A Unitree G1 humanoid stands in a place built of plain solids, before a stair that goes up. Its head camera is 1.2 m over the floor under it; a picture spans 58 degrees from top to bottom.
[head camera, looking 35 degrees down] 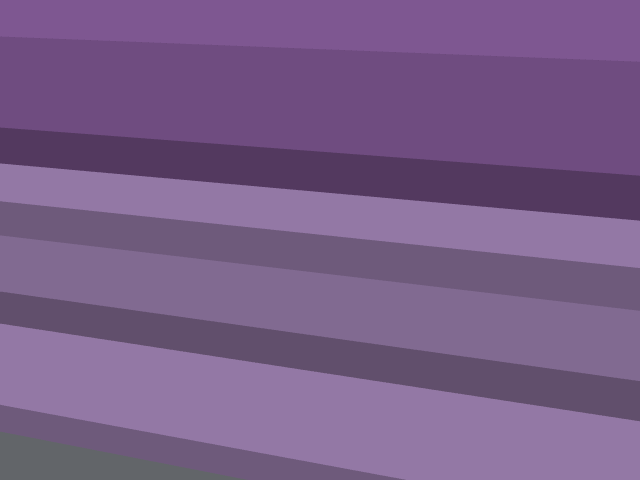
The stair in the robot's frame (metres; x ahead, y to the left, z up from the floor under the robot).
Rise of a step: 0.15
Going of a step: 0.27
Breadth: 4.50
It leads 11 degrees to the right of straight ahead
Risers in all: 4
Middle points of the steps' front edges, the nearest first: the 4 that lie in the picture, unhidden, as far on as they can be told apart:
0.64 0.50 0.15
0.90 0.45 0.31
1.16 0.40 0.46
1.42 0.35 0.61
